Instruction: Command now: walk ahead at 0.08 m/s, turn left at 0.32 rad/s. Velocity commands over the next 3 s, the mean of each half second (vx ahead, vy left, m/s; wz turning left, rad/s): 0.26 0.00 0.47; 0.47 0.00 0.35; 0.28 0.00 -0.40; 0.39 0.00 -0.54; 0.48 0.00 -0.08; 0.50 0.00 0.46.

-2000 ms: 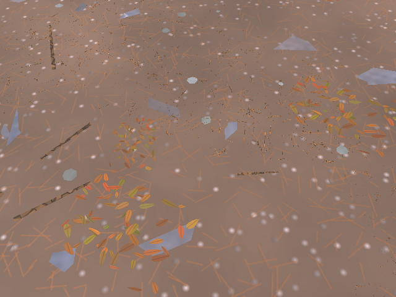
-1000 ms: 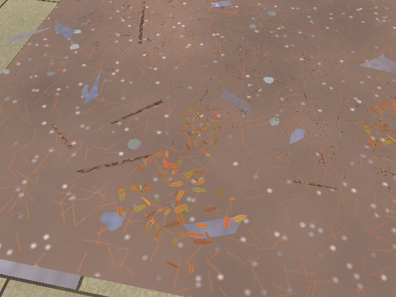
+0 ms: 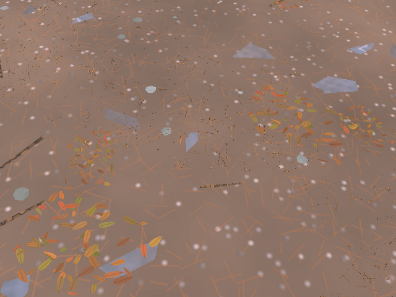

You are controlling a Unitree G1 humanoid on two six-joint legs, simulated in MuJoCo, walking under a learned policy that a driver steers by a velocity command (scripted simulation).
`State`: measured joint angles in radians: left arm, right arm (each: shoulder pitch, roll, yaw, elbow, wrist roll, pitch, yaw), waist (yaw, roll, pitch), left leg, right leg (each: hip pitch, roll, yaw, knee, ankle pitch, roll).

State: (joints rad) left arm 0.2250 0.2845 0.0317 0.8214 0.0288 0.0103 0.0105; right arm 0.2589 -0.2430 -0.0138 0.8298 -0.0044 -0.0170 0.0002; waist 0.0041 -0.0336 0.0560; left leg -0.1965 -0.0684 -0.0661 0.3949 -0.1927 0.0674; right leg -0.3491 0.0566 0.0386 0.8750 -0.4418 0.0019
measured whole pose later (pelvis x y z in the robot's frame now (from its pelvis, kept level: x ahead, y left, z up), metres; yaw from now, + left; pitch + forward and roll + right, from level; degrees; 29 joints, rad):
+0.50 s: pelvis +0.13 -0.03 +0.00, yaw +17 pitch +1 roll +0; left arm 0.29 0.27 0.02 0.80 0.03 -0.07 0.02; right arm 0.25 -0.32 -0.08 0.80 -0.04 0.00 0.05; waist 0.01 0.05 0.00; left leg -0.51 -0.03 -0.07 1.06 -0.29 0.03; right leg -0.10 0.03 -0.04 0.32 -0.24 -0.05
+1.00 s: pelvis +0.36 +0.10 +0.00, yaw +26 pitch +0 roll +0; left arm 0.33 0.24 0.02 0.89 0.02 -0.04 -0.02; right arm 0.23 -0.25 -0.03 0.86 -0.02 -0.06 0.01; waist 0.04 -0.02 0.07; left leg -0.18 -0.10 0.09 0.37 -0.19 0.12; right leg -0.47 -0.07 0.03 1.15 -0.30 -0.05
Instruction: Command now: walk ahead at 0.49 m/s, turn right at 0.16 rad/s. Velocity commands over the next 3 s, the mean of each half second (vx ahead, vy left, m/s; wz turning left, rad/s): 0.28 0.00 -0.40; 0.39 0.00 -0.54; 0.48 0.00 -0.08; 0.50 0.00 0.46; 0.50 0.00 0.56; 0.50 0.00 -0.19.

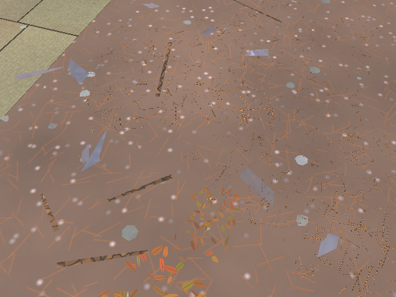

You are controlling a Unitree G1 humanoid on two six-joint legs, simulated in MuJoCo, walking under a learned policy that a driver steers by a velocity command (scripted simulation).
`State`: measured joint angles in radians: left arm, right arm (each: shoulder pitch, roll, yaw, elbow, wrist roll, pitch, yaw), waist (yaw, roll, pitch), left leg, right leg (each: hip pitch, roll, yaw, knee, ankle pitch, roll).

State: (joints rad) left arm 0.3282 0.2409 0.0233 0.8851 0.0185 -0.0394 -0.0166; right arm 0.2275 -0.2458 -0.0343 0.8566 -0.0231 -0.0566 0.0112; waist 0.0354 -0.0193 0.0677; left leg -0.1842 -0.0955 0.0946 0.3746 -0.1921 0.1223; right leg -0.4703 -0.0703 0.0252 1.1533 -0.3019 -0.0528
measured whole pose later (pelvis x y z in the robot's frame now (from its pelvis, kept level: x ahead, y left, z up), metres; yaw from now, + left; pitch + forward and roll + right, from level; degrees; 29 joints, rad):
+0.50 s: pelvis +0.20 -0.04 -0.01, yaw -15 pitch +0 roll +0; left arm 0.21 0.26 0.06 0.83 0.00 0.00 0.00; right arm 0.18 -0.23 -0.02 0.81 -0.04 -0.01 -0.02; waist 0.01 0.01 0.09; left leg -0.49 0.03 -0.02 1.20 -0.41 -0.02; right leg -0.35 0.14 -0.02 0.45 -0.10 -0.15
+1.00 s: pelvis +0.36 -0.02 +0.00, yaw -31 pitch +2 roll -1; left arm 0.29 0.30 0.09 0.80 0.04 -0.03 -0.03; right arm 0.27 -0.26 -0.03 0.77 -0.03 -0.07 -0.02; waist 0.01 -0.04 -0.05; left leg -0.21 -0.02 -0.02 0.40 -0.23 0.03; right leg -0.46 0.11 0.12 0.93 -0.35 -0.06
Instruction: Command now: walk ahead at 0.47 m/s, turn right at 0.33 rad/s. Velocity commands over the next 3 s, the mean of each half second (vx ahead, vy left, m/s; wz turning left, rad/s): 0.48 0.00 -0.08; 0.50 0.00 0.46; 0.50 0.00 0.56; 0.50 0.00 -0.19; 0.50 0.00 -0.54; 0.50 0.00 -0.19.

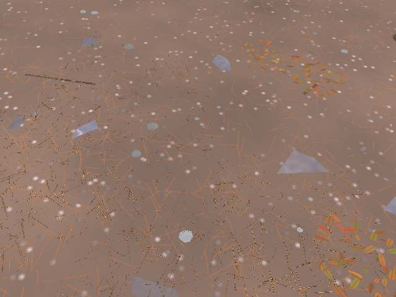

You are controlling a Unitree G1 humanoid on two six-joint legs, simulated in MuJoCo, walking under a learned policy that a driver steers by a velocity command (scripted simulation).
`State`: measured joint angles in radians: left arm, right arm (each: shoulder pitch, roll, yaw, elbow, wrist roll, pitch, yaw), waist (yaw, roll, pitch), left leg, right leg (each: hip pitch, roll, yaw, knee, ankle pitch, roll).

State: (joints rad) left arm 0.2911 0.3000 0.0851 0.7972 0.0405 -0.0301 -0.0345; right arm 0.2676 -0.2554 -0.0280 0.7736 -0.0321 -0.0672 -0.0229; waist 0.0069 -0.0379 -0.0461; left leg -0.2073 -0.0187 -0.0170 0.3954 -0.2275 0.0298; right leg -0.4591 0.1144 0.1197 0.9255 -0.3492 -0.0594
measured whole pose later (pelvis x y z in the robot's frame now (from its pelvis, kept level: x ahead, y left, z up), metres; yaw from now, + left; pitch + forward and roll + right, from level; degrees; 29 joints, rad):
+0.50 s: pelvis +0.24 -0.04 +0.00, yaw -1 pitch +1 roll +0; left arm 0.20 0.22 0.03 0.83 0.03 -0.07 0.00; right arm 0.38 -0.23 -0.05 0.91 -0.02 -0.04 0.01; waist -0.03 0.03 0.03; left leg -0.43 0.04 -0.01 1.11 -0.32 0.06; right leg -0.22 0.04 -0.11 0.40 -0.20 -0.08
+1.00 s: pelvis +0.50 +0.02 -0.02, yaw +16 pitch +0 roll +0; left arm 0.26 0.23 0.03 0.85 0.03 -0.07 0.00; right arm 0.21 -0.27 -0.07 0.84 -0.01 -0.02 0.01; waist 0.01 -0.01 0.07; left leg -0.31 -0.13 0.05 0.50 -0.19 0.14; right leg -0.40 -0.07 -0.01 1.23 -0.35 -0.01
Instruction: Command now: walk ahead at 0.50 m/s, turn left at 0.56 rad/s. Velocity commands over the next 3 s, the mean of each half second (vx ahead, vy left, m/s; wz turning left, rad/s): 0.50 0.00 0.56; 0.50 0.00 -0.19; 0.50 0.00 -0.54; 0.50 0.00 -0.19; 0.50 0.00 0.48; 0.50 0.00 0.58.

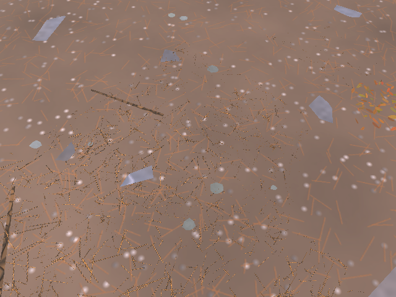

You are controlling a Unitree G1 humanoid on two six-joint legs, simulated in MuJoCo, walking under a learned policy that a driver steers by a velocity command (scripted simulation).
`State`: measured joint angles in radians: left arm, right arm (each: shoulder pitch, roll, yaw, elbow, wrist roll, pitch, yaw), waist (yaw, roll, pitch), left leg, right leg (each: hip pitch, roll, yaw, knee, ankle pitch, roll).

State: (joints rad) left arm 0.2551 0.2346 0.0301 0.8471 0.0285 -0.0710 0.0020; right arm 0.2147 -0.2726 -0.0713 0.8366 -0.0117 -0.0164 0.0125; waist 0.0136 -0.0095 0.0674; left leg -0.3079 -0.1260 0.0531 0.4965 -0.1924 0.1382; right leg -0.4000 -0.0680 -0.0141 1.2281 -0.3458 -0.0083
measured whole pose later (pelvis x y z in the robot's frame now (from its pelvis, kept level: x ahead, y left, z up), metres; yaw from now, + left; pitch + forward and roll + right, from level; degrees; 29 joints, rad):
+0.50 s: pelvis +0.28 -0.04 +0.00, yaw +17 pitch +1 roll +0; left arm 0.13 0.26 0.03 0.73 0.04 -0.06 0.01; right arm 0.36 -0.31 -0.07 0.83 -0.02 -0.04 0.01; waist -0.05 0.03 0.04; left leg -0.29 -0.10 -0.10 1.09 -0.40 0.08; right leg -0.37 0.01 -0.04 0.53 -0.18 -0.03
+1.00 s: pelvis +0.51 +0.05 +0.01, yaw +7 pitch +1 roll -1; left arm 0.36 0.28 0.07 0.87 0.02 -0.02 -0.02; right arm 0.19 -0.23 -0.02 0.76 -0.04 -0.07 -0.01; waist 0.03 -0.03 0.02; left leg -0.26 0.00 0.09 0.44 -0.20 0.04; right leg -0.40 0.00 0.02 1.06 -0.36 -0.07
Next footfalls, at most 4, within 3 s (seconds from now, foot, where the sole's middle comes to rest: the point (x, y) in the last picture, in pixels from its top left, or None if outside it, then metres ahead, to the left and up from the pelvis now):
0.40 right None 0.41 -0.11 -0.77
0.86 left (161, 264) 0.56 0.16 -0.77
1.38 right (220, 193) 0.85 -0.05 -0.77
1.92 left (203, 125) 1.20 0.02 -0.77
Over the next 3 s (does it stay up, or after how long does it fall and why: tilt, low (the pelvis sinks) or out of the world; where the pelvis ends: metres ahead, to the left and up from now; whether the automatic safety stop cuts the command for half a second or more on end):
stays up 1.57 -0.03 -0.01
